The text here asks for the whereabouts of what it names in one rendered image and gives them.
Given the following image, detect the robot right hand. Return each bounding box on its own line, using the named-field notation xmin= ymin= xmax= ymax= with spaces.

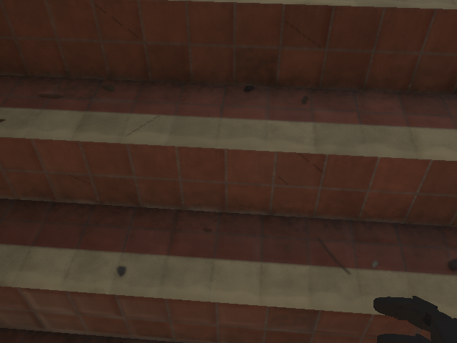
xmin=373 ymin=296 xmax=457 ymax=343

